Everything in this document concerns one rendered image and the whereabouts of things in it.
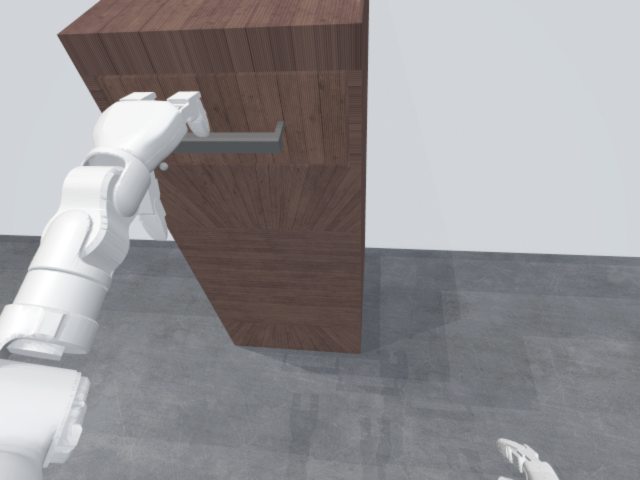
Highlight robot left hand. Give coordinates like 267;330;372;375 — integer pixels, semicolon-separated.
93;91;210;241

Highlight left robot upper arm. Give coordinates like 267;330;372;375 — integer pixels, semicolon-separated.
0;359;90;480

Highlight cabinet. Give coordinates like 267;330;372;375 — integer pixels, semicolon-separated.
57;0;369;354

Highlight drawer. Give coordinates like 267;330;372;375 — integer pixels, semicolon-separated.
97;70;349;164

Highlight robot left forearm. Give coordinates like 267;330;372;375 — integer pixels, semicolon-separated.
0;146;151;361

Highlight handle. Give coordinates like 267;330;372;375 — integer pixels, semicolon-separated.
172;121;285;154

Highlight robot right hand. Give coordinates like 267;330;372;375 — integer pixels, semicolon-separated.
497;438;559;480

